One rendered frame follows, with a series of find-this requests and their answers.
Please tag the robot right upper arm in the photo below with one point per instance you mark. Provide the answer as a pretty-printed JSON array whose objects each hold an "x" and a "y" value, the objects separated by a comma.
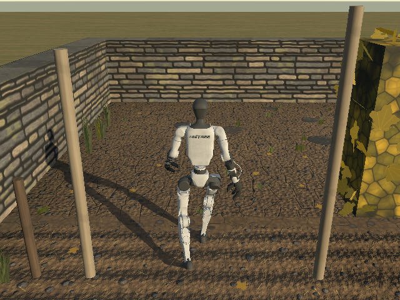
[{"x": 223, "y": 142}]

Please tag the left robot shin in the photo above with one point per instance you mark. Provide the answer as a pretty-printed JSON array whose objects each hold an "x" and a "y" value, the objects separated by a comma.
[{"x": 184, "y": 236}]

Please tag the right robot hand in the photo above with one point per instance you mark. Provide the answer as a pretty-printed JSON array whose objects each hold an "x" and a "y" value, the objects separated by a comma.
[{"x": 237, "y": 190}]

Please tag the robot right forearm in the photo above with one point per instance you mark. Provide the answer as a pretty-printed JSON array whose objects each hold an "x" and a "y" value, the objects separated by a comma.
[{"x": 231, "y": 169}]

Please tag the robot left upper arm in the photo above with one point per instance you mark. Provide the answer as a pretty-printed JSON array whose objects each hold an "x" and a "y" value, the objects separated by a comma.
[{"x": 180, "y": 132}]

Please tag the left robot hand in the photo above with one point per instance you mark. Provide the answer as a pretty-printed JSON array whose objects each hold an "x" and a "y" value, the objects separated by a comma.
[{"x": 171, "y": 169}]

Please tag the robot right thigh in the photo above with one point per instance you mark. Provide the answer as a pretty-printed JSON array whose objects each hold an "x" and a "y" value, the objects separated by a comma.
[{"x": 214, "y": 182}]

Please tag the robot left forearm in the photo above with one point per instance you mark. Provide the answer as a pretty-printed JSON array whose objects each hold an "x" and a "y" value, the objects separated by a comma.
[{"x": 169, "y": 160}]

